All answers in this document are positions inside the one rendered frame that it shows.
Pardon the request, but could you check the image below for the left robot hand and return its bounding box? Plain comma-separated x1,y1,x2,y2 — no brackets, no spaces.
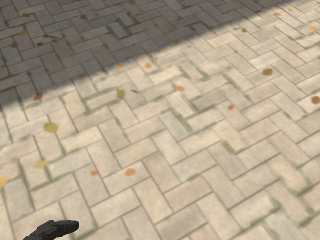
23,220,79,240

